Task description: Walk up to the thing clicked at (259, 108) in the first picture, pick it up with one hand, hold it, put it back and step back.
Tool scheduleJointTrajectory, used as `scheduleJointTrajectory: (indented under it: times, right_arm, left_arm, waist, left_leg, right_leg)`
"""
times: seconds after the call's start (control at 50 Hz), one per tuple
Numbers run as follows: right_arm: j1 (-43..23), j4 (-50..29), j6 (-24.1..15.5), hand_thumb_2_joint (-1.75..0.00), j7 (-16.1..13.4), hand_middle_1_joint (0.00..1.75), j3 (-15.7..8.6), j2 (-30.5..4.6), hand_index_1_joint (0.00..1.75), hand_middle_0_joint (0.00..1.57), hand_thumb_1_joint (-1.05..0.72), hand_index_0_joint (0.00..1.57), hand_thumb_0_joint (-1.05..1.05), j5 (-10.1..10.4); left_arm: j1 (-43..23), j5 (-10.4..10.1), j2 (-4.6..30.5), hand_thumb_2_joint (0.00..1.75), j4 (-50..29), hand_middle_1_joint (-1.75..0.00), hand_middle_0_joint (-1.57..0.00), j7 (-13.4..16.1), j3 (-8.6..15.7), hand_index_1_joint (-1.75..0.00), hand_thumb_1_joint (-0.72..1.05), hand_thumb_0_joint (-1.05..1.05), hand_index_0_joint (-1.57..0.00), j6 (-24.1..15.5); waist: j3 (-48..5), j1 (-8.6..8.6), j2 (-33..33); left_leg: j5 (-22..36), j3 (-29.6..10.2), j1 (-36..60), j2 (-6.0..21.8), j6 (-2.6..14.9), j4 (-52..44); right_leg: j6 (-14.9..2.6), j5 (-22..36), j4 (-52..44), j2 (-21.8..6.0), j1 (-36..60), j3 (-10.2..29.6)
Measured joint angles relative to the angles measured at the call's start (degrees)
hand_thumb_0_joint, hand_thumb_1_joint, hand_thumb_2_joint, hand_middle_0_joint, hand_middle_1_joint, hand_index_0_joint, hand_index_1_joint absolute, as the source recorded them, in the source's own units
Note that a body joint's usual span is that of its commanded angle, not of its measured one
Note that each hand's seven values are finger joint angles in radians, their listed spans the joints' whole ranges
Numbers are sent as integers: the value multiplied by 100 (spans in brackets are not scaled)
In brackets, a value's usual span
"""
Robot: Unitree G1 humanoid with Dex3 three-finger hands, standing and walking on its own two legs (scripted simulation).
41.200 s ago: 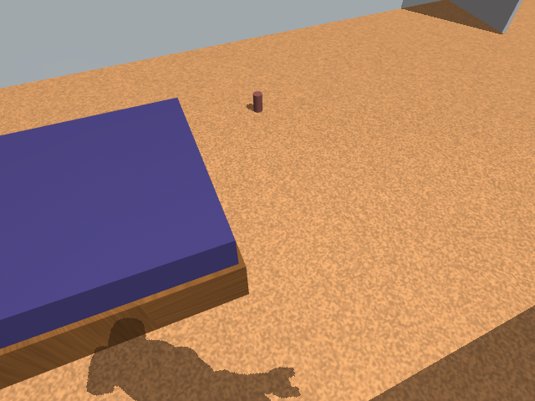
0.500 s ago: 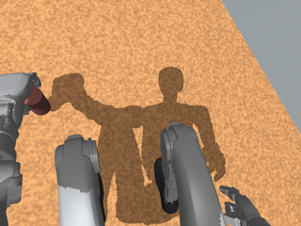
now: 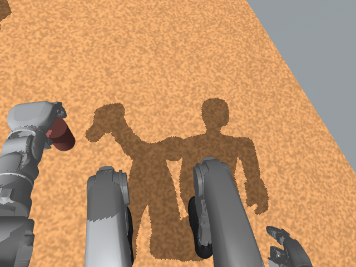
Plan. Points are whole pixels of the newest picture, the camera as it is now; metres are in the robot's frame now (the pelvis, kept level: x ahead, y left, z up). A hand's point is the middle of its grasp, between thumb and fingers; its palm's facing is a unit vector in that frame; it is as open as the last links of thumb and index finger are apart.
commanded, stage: lift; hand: left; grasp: from above
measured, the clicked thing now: (60, 135) +0.43 +0.28 -0.22
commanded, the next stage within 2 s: hold in 1.22 s
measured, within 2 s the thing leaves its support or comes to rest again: neither
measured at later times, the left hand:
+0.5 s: hand out of the picture +0.36 +0.27 +0.07, palm faces -0.44 -0.12 -0.89, open 8.5 cm
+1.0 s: hand out of the picture +0.35 +0.25 +0.19, palm faces -0.46 -0.11 -0.88, open 8.6 cm
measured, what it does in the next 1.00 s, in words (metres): rises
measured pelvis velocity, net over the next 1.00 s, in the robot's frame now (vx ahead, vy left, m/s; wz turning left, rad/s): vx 0.05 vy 0.00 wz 0.07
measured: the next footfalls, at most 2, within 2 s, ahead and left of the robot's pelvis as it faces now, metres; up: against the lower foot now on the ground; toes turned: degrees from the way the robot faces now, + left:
none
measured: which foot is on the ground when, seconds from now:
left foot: down 0.00-1.00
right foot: down 0.00-1.00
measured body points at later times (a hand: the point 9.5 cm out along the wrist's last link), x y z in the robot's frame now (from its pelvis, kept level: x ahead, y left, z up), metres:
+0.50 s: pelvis +0.02 +0.00 +0.16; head +0.15 +0.03 +0.59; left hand +0.38 +0.27 +0.12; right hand +0.16 -0.26 +0.04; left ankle +0.09 +0.13 -0.38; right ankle +0.10 -0.14 -0.38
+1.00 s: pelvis +0.05 +0.00 +0.29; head +0.12 +0.01 +0.73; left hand +0.37 +0.25 +0.24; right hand +0.15 -0.27 +0.17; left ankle +0.09 +0.13 -0.38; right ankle +0.10 -0.14 -0.38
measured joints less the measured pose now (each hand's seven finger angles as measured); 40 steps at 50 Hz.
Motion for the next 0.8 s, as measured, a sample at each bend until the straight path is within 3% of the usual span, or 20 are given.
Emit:
scheduleJointTrajectory:
  times: [0.24,0.5,0.64,0.8]
  right_arm:
    - [-185,-165,94,-90,-264,30,-88,17,30,20,-92,20,1,148]
    - [-154,-52,174,-90,-602,30,-7,123,30,20,-92,20,1,318]
    - [42,103,94,-90,-738,30,15,150,30,20,-92,20,1,367]
    - [292,278,-31,-90,-774,30,-58,108,30,20,-92,20,1,349]
  left_arm:
    - [925,-345,-258,63,-1286,-66,-109,-175,-275,-51,23,14,-70,343]
    - [1655,-655,-631,61,-1886,-65,-109,-455,-617,-51,24,14,-70,815]
    - [1754,-600,-781,62,-1522,-66,-108,-524,-748,-51,24,14,-70,707]
    - [1856,-454,-1022,62,-1090,-68,-105,-304,-855,-52,25,14,-69,581]
  waist:
    - [-114,186,-9]
    - [-94,362,69]
    - [1,422,50]
    - [118,466,22]
  left_leg:
    - [81,135,1263,30,11,-1118]
    - [313,346,3495,109,30,-2926]
    - [551,441,4808,134,25,-4028]
    - [851,511,5978,148,10,-5116]
  right_leg:
    - [-15,101,-1081,-50,1209,30]
    - [-35,396,-2852,-51,3336,103]
    - [-59,656,-3938,-50,4605,127]
    - [-85,976,-5025,-47,5752,137]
